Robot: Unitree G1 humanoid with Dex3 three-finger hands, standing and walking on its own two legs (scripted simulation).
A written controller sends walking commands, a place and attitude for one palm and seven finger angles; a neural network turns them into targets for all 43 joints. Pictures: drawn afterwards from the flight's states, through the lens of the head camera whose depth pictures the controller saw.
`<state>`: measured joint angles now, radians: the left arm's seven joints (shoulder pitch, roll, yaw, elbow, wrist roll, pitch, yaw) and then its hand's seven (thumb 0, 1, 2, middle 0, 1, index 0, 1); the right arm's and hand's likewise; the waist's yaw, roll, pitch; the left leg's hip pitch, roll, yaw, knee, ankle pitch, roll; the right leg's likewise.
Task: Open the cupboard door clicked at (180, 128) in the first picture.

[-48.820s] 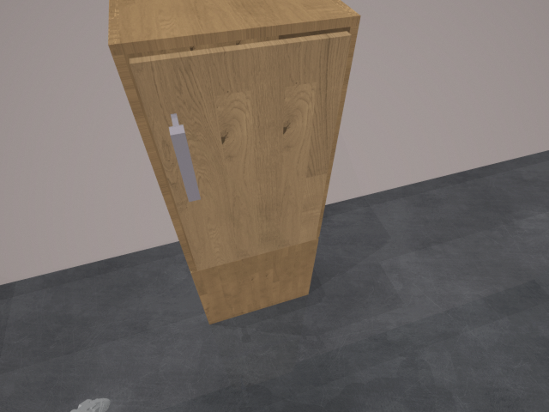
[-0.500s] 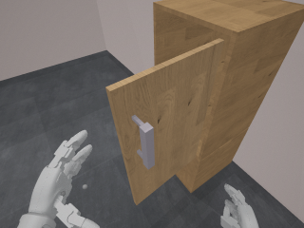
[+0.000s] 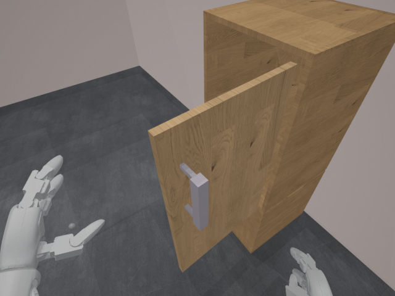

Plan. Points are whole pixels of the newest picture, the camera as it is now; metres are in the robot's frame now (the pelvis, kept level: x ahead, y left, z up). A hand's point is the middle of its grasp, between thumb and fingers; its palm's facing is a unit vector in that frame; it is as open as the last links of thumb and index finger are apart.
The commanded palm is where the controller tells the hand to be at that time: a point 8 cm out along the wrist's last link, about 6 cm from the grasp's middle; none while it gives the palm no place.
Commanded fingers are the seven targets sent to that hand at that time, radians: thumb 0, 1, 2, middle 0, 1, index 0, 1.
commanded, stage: draw the hand back to the body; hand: left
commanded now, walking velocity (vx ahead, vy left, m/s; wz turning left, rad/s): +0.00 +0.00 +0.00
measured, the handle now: (193, 197) +0.29 +0.05 +0.07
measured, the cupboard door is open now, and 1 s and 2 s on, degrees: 95 95 95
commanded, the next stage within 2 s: step back with the hand held close in 0.62 s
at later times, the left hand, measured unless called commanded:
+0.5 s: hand (57, 209) +0.19 +0.24 +0.16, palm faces +0.43 -0.81 -0.40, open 7.5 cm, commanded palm +0.14 +0.29 +0.17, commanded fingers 0.00 0.90 0.90 -0.20 -0.30 -0.20 -0.30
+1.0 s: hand (66, 212) +0.19 +0.24 +0.15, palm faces +0.32 -0.81 -0.49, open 7.4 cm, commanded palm +0.14 +0.28 +0.18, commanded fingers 0.00 0.90 0.90 -0.20 -0.30 -0.20 -0.30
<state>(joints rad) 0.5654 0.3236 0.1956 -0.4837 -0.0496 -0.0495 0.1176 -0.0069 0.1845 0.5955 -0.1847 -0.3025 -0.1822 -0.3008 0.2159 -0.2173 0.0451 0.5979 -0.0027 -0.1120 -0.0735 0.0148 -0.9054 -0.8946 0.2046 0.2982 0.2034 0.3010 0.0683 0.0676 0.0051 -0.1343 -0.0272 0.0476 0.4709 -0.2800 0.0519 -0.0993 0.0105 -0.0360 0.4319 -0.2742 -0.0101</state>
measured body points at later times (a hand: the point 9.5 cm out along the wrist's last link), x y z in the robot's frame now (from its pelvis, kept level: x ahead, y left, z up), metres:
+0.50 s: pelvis +0.00 -0.01 +0.00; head -0.02 -0.03 +0.45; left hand +0.16 +0.29 +0.18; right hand +0.19 -0.23 -0.08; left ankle -0.01 +0.08 -0.74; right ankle -0.02 -0.11 -0.74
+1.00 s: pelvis -0.02 -0.01 +0.00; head +0.00 -0.03 +0.45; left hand +0.17 +0.28 +0.18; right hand +0.16 -0.26 -0.08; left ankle -0.01 +0.08 -0.74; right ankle -0.02 -0.11 -0.74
